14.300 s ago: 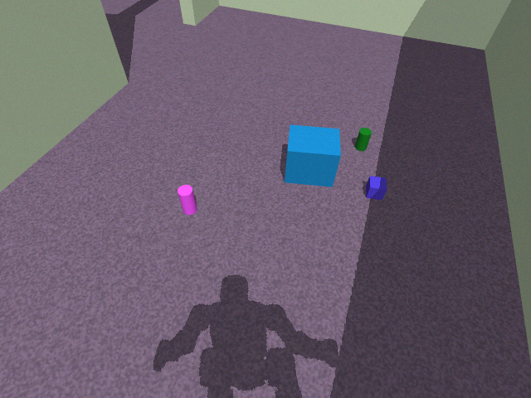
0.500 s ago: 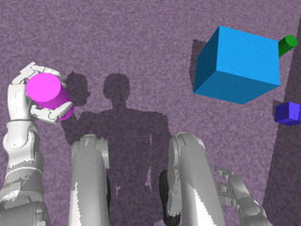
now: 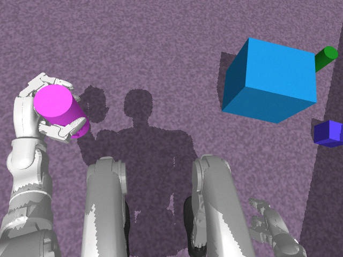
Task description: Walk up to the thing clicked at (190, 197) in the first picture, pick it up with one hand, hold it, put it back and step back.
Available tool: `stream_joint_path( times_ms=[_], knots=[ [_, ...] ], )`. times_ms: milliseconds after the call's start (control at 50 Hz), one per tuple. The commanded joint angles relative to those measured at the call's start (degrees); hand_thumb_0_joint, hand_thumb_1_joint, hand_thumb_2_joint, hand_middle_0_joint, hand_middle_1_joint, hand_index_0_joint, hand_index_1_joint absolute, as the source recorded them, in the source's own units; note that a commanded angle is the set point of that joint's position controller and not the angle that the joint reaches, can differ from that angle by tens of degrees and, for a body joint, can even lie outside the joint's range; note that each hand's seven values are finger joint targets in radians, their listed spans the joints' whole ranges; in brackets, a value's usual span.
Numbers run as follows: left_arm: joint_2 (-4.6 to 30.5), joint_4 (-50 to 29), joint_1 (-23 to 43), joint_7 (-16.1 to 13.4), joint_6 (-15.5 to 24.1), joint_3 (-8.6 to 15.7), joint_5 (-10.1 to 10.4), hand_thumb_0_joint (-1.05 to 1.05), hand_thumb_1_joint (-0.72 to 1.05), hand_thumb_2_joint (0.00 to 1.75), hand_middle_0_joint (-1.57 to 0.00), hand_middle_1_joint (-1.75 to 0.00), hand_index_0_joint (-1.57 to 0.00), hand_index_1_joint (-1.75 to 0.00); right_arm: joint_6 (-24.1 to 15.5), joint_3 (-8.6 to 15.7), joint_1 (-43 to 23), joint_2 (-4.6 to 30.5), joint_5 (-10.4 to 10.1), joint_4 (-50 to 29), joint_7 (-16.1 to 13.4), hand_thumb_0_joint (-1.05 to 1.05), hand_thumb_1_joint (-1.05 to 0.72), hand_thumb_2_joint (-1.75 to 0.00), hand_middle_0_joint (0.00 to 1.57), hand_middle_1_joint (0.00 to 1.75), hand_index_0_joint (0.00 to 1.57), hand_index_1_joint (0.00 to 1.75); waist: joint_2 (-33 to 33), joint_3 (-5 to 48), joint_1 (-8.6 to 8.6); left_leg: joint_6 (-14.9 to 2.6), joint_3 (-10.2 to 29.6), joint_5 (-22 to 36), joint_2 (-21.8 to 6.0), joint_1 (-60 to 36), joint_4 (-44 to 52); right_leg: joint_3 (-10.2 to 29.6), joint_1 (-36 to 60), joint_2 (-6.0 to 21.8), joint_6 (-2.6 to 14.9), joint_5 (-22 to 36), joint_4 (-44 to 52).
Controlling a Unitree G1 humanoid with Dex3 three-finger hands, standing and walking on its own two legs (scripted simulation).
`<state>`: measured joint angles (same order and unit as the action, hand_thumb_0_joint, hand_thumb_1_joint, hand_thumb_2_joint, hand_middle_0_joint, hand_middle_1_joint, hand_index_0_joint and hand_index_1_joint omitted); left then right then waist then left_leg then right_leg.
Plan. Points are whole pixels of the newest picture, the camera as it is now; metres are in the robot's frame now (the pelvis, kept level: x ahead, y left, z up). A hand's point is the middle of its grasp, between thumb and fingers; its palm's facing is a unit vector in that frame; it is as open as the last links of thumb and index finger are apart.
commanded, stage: lift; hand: left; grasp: from the side
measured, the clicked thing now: (66, 114) +0.41 +0.23 -0.04
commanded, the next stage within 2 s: hold in 1.88 s
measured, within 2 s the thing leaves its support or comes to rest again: neither
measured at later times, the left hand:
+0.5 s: hand (28, 84) +0.39 +0.22 +0.13, palm faces +0.08 -1.00 -0.05, open 9.4 cm
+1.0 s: hand out of the picture +0.39 +0.21 +0.28, palm faces +0.10 -0.99 -0.05, open 9.4 cm
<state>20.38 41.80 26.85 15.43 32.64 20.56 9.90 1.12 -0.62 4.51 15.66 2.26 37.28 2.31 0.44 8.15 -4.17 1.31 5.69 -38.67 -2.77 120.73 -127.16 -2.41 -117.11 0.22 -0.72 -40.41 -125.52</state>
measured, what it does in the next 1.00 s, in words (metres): rises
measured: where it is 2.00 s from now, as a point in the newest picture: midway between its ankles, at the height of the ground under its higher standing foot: (158, 241)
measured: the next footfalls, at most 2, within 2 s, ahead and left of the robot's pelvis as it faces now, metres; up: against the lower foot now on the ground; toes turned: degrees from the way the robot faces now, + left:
none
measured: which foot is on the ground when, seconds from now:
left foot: down 0.00-1.00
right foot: down 0.00-1.00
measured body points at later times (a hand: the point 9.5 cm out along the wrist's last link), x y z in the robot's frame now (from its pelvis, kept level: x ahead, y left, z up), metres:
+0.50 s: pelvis +0.02 +0.00 +0.11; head +0.19 +0.03 +0.52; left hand +0.38 +0.27 +0.13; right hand +0.21 -0.24 -0.01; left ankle +0.09 +0.13 -0.35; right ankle +0.09 -0.12 -0.35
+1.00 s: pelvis +0.05 +0.01 +0.25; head +0.16 +0.03 +0.68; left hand +0.38 +0.27 +0.29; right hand +0.23 -0.24 +0.15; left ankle +0.09 +0.13 -0.35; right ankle +0.09 -0.13 -0.35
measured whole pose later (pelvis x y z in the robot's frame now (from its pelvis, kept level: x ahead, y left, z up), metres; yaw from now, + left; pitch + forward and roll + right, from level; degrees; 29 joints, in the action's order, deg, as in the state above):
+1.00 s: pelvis +0.05 +0.01 +0.25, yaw +4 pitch +21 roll -3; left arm 15.3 15.6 7.2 7.3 15.6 10.1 11.1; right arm -2.8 0.8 10.0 13.6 -2.5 33.4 -2.3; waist -1.2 8.4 -2.0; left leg 0.9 2.6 -32.8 -2.8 67.7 -79.5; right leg -2.8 -64.3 1.1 -0.8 -33.8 -77.3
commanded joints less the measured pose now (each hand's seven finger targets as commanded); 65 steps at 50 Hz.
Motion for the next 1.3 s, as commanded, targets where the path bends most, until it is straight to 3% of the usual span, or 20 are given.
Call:
stream_joint_path(
  times_ms=[0,80,100,120,140,160,200,340,420,460,520,640,680,720,820,900,1000,1080,1200,1280],
  knots=[
    [11.2,-17.6,13.9,-0.6,3.0,2.3,2.0,0.00,0.19,1.22,-1.26,-1.39,-1.28,-1.38,-1.8,4.3,5.0,11.3,-0.9,-5.6,-1.0,0.00,-0.91,-0.90,0.20,0.30,0.20,0.30,-8.3,38.2,0.81,-2.63,-2.7,5.8,1.4,-29.2,17.9,-2.2,19.3,-1.4,3.29,8.9,17.2],
    [10.3,-20.4,11.6,-0.9,1.2,1.1,2.3,0.00,0.19,1.23,-1.27,-1.39,-1.29,-1.38,-1.9,4.4,4.4,10.4,-1.6,-6.6,-1.5,0.00,-0.91,-0.90,0.20,0.30,0.20,0.30,-6.6,37.1,0.79,-2.90,-3.0,4.7,1.4,-29.2,20.1,-1.1,22.2,-1.3,2.93,7.6,20.9],
    [7.5,-17.4,7.1,-0.6,0.2,-0.4,2.9,0.00,0.18,1.22,-1.27,-1.40,-1.30,-1.38,-2.1,4.5,3.9,10.6,-1.9,-7.2,-1.6,0.00,-0.91,-0.90,0.20,0.30,0.20,0.30,-5.4,34.8,0.52,-3.00,-2.7,3.5,1.4,-29.3,21.1,-1.3,21.4,-1.3,2.92,6.6,21.9],
    [9.6,-22.3,10.5,-0.8,0.1,0.5,3.2,0.00,0.19,1.23,-1.27,-1.39,-1.29,-1.38,-2.3,4.5,4.1,10.5,-2.0,-7.2,-1.6,0.00,-0.90,-0.90,0.20,0.30,0.20,0.30,-6.2,35.7,0.70,-2.94,-2.7,3.1,1.3,-29.4,21.4,-0.9,22.5,-1.3,2.88,6.0,22.6],
    [10.4,-21.8,8.4,-1.2,-0.4,1.5,3.1,0.00,0.19,1.23,-1.26,-1.38,-1.29,-1.37,-2.3,4.5,3.9,10.7,-2.3,-7.8,-1.9,0.00,-0.90,-0.90,0.20,0.30,0.20,0.30,-6.4,35.6,1.53,-2.91,-2.4,2.4,1.3,-30.7,22.9,-1.0,23.0,-1.2,2.94,5.4,23.4],
    [8.7,-20.0,5.5,-1.4,-1.3,0.8,3.0,0.00,0.18,1.22,-1.25,-1.38,-1.28,-1.36,-2.3,4.7,3.7,10.7,-2.6,-8.0,-2.0,0.00,-0.91,-0.90,0.20,0.30,0.20,0.30,-5.8,35.0,1.46,-2.78,-2.1,2.5,1.1,-32.3,23.8,-1.2,22.6,-1.2,2.97,5.8,23.7],
    [8.7,-26.4,6.4,-1.6,-1.9,-0.5,3.5,0.00,0.19,1.23,-1.26,-1.39,-1.29,-1.38,-2.4,4.8,3.8,10.3,-2.8,-8.6,-2.2,0.00,-0.91,-0.90,0.20,0.30,0.20,0.30,-7.1,37.2,1.47,-2.76,-2.4,4.1,1.2,-34.4,24.7,-0.5,25.3,-1.1,2.83,7.1,25.5],
    [8.5,-33.9,3.1,-4.2,-5.8,-0.8,3.4,0.00,0.20,1.22,-1.23,-1.36,-1.26,-1.35,-2.7,5.0,4.3,9.3,-3.8,-9.1,-3.1,0.00,-0.89,-0.89,0.20,0.30,0.20,0.30,-5.6,36.0,2.25,-2.71,-2.2,6.8,1.0,-40.4,30.1,0.0,31.8,-0.9,2.58,9.9,31.2],
    [6.2,-36.4,-0.1,-5.2,-8.5,-3.0,3.7,0.00,0.19,1.22,-1.24,-1.37,-1.26,-1.36,-3.0,5.1,4.1,8.8,-4.3,-9.5,-3.5,0.00,-0.89,-0.89,0.20,0.30,0.20,0.30,-5.5,34.6,1.62,-2.62,-1.9,8.0,1.1,-44.9,34.1,0.1,35.5,-0.9,2.49,11.3,34.9],
    [7.8,-37.7,-2.7,-6.2,-9.9,-1.6,3.0,0.00,0.21,1.22,-1.23,-1.36,-1.25,-1.35,-3.0,5.2,4.2,8.4,-4.6,-10.2,-3.8,0.00,-0.89,-0.89,0.20,0.30,0.20,0.30,-4.9,34.7,2.42,-2.72,-2.0,8.2,1.1,-46.8,36.0,0.3,38.6,-0.8,2.23,11.4,37.5],
    [5.8,-42.4,-5.1,-7.0,-11.3,-3.5,3.2,0.00,0.19,1.22,-1.24,-1.37,-1.26,-1.36,-3.2,5.3,4.4,8.1,-4.8,-10.8,-4.1,0.00,-0.90,-0.89,0.20,0.30,0.20,0.30,-5.5,35.8,2.41,-2.56,-1.8,12.2,1.2,-52.2,39.3,0.2,43.1,-0.8,2.18,15.2,39.9],
    [3.4,-43.8,-10.3,-8.9,-14.1,-5.4,3.3,0.00,0.21,1.22,-1.24,-1.37,-1.27,-1.36,-4.2,5.1,5.0,7.1,-5.3,-11.2,-5.0,0.00,-0.89,-0.89,0.20,0.30,0.20,0.30,-3.5,30.1,1.56,-2.52,-2.1,13.1,1.4,-57.3,45.9,0.2,50.2,-1.0,1.87,16.7,47.3],
    [3.1,-41.8,-10.2,-9.2,-14.2,-5.8,2.8,0.00,0.21,1.22,-1.24,-1.37,-1.27,-1.36,-4.5,4.8,5.4,6.8,-5.2,-10.2,-5.0,0.00,-0.89,-0.89,0.20,0.30,0.20,0.30,-4.3,26.2,1.13,-2.21,-1.4,12.5,1.2,-59.3,48.3,-0.1,49.9,-0.9,1.96,16.1,48.2],
    [4.8,-44.6,-6.7,-9.6,-13.7,-5.4,2.3,0.00,0.19,1.21,-1.24,-1.37,-1.27,-1.35,-4.8,5.0,5.2,6.9,-5.2,-10.6,-5.3,0.00,-0.89,-0.89,0.20,0.30,0.20,0.30,-5.7,25.7,1.84,-2.06,-1.7,13.3,1.3,-61.6,50.4,0.3,51.9,-0.9,2.09,16.6,50.3],
    [2.6,-41.2,-8.7,-9.0,-13.5,-7.3,2.5,0.00,0.18,1.22,-1.25,-1.38,-1.27,-1.37,-5.8,4.5,7.0,6.3,-5.0,-10.3,-5.4,0.00,-0.89,-0.89,0.20,0.30,0.20,0.30,-4.7,25.4,1.20,-2.07,-2.3,18.5,1.5,-68.0,54.4,0.1,59.1,-0.9,1.90,21.7,55.1],
    [2.9,-38.5,-8.1,-8.4,-13.0,-6.8,2.3,0.00,0.18,1.20,-1.26,-1.37,-1.28,-1.36,-6.1,4.6,6.6,6.5,-4.9,-10.0,-5.0,0.00,-0.89,-0.89,0.20,0.30,0.20,0.30,-5.0,20.6,1.76,-1.83,-2.4,15.5,1.5,-70.0,59.0,0.2,61.1,-0.7,1.94,18.9,59.2],
    [2.4,-38.3,-9.3,-7.8,-12.2,-6.8,2.6,0.00,0.17,1.20,-1.25,-1.36,-1.27,-1.35,-6.4,4.4,7.1,6.2,-4.8,-10.1,-5.0,0.00,-0.89,-0.89,0.20,0.30,0.20,0.30,-4.0,22.1,2.20,-1.72,-2.8,20.1,1.5,-75.3,62.2,0.0,67.1,-0.7,1.81,23.3,62.4],
    [2.5,-37.6,-7.9,-8.0,-11.8,-6.8,2.6,0.00,0.17,1.20,-1.25,-1.36,-1.27,-1.35,-6.4,4.2,7.2,6.0,-4.6,-9.8,-5.2,0.00,-0.90,-0.89,0.20,0.30,0.20,0.30,-2.6,18.2,2.03,-1.90,-3.3,19.1,1.6,-75.8,65.2,0.1,69.9,-0.9,1.59,22.8,65.8],
    [1.7,-36.2,-8.2,-7.8,-10.8,-7.9,2.0,0.00,0.19,1.24,-1.27,-1.38,-1.28,-1.38,-6.0,4.2,9.3,6.0,-4.0,-8.6,-5.0,0.00,-0.90,-0.90,0.20,0.30,0.20,0.30,-4.4,19.4,1.92,-1.29,-3.0,25.5,1.2,-83.4,68.7,-0.6,73.4,-1.2,1.81,27.7,67.7],
    [0.4,-34.5,-8.3,-7.5,-10.8,-8.7,2.2,0.00,0.16,1.24,-1.27,-1.39,-1.29,-1.39,-5.9,4.1,8.5,5.7,-4.0,-9.4,-5.1,0.00,-0.90,-0.90,0.20,0.30,0.20,0.30,-1.4,16.8,1.82,-1.74,-4.0,23.7,1.5,-83.0,70.8,0.1,77.1,-1.1,1.27,27.4,71.3]
  ],
)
